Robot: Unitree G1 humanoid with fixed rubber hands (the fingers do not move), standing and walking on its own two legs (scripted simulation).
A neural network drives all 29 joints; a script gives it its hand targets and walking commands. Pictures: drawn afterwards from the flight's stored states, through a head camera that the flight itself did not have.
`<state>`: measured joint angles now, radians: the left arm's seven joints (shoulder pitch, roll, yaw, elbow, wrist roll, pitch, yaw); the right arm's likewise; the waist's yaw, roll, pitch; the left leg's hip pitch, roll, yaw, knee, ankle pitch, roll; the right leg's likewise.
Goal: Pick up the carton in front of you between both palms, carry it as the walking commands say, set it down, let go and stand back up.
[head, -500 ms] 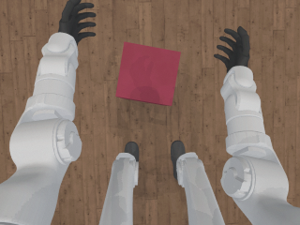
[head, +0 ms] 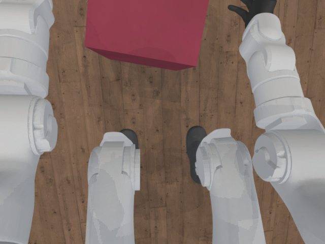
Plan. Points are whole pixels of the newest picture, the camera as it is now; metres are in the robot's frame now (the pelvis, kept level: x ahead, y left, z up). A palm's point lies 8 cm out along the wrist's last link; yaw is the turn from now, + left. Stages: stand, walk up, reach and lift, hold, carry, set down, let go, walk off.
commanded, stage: reach and lift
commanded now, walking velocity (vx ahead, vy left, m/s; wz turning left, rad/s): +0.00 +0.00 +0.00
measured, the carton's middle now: (148, 18) +0.56 +0.06 -0.30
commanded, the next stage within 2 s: none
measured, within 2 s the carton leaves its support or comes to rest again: leaves its support in 1.02 s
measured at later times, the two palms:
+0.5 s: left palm out of the picture +0.58 +0.23 -0.22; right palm (235, 18) +0.55 -0.12 -0.22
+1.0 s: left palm out of the picture +0.57 +0.20 -0.22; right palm (228, 11) +0.56 -0.10 -0.21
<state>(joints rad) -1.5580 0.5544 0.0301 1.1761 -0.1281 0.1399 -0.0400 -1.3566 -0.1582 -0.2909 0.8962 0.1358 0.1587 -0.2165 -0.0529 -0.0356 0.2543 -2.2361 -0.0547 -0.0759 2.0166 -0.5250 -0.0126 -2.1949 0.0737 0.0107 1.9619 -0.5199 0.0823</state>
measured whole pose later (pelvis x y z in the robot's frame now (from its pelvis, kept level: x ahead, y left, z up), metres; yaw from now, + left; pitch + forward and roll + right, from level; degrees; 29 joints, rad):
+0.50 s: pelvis +0.01 +0.00 -0.05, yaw -1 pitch +37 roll -5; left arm -1.62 0.54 -0.07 1.27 -0.19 0.08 -0.02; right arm -1.45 -0.17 -0.25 1.06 0.17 0.07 -0.20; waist -0.03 -0.06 0.39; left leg -2.26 -0.01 -0.06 2.23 -0.61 0.01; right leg -2.23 0.08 0.00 2.16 -0.59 0.09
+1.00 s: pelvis +0.01 +0.01 -0.05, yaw -1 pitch +36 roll -4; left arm -1.59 0.41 0.08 1.16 0.01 0.21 -0.03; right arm -1.46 -0.09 -0.48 0.96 -0.01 0.19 -0.18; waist 0.00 -0.08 0.37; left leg -2.27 -0.01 -0.04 2.25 -0.61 0.02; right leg -2.23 0.11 0.03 2.19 -0.59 0.11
